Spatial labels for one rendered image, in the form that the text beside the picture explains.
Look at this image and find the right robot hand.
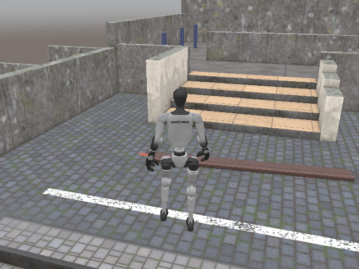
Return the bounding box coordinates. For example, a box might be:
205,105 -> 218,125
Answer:
197,151 -> 209,161

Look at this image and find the robot left foot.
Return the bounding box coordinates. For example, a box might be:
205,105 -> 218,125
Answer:
160,208 -> 168,221

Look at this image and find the robot right forearm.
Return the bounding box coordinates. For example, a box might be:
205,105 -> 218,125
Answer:
200,136 -> 209,154

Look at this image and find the left robot upper arm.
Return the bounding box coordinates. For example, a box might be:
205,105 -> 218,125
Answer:
154,113 -> 168,144

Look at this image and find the robot head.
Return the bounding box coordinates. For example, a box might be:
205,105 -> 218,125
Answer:
171,89 -> 189,115

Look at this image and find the robot left forearm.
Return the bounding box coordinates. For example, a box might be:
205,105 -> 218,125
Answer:
147,136 -> 159,160

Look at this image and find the left robot hand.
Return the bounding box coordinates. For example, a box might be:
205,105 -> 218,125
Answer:
146,158 -> 159,171

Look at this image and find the right robot upper arm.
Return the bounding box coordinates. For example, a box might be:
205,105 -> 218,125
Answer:
192,113 -> 206,143

